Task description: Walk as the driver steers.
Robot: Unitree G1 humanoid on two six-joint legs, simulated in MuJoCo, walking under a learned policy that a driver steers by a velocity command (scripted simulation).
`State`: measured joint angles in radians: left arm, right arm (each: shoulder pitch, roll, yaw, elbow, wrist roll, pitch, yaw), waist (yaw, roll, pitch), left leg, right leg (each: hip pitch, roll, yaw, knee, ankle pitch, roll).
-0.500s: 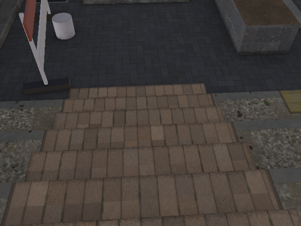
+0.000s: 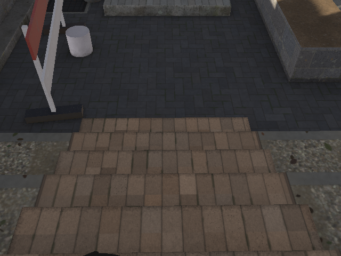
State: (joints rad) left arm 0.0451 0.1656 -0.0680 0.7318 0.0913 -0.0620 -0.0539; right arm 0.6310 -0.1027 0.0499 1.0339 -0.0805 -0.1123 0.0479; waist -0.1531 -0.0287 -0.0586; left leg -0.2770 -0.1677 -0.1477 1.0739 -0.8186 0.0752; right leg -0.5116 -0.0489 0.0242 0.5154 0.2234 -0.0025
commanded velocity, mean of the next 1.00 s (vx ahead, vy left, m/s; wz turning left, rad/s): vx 0.50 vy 0.00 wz -0.01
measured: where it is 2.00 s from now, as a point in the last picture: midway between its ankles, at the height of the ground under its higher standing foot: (167, 188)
